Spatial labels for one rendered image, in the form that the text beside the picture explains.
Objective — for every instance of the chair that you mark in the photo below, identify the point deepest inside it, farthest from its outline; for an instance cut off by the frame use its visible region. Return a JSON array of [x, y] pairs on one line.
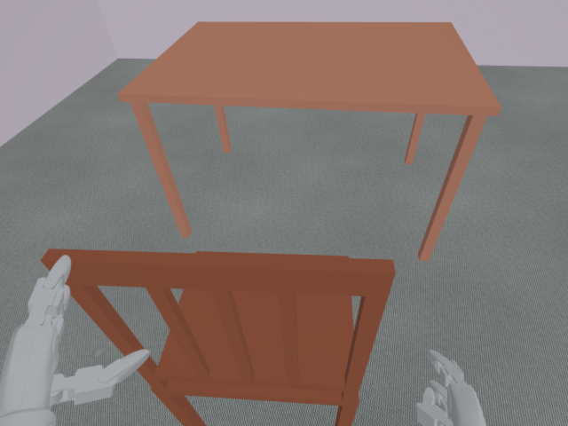
[[272, 327]]

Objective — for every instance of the right robot hand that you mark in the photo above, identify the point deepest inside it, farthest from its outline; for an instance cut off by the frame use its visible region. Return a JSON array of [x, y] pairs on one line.
[[459, 403]]

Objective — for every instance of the robot left forearm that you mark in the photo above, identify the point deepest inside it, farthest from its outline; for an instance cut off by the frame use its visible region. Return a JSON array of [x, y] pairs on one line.
[[29, 417]]

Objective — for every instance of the table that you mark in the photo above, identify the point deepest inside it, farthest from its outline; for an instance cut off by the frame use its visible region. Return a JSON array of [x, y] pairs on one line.
[[400, 67]]

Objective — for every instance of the left robot hand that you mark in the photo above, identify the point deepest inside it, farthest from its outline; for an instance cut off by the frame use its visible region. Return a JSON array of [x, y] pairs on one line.
[[28, 379]]

